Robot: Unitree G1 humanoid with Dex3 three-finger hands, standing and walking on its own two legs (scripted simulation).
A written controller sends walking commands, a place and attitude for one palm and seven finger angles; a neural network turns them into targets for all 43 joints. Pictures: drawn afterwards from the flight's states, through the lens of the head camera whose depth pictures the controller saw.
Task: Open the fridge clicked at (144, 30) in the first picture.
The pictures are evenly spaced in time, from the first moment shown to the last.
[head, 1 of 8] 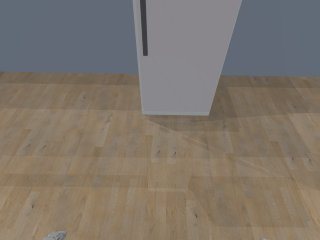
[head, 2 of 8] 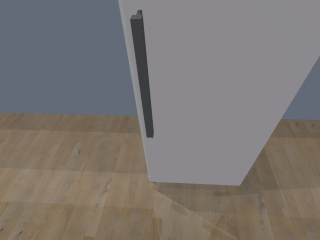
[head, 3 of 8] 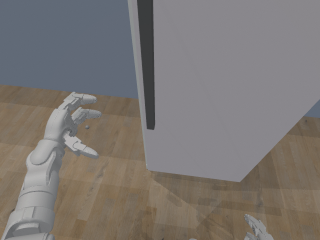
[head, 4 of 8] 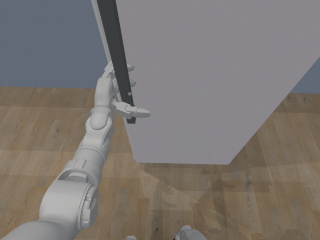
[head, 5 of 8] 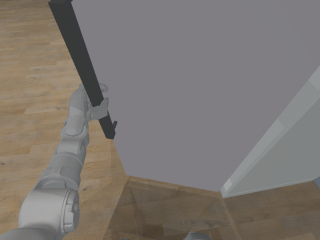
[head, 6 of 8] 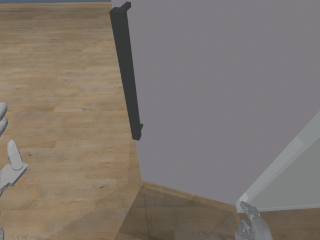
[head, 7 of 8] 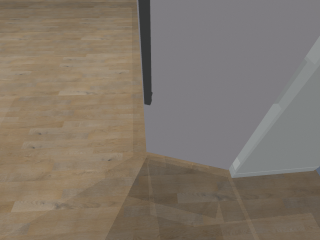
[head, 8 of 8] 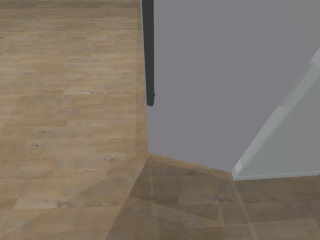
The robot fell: no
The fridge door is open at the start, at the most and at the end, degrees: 0 72 71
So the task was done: yes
